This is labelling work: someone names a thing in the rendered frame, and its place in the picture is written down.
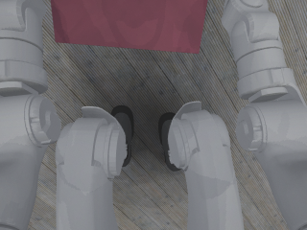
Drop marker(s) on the carton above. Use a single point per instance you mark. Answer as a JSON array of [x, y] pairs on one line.
[[157, 25]]

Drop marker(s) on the robot left shin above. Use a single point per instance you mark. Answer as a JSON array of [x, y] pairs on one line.
[[88, 112]]

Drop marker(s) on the robot right upper arm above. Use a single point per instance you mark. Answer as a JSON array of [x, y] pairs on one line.
[[276, 133]]

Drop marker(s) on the robot left upper arm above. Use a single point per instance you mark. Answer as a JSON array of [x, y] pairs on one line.
[[28, 125]]

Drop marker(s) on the left robot thigh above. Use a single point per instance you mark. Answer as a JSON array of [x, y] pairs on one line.
[[93, 156]]

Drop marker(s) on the robot right forearm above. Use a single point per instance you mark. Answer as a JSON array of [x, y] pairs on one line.
[[258, 52]]

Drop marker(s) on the robot left forearm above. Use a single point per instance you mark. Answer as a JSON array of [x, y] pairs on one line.
[[21, 48]]

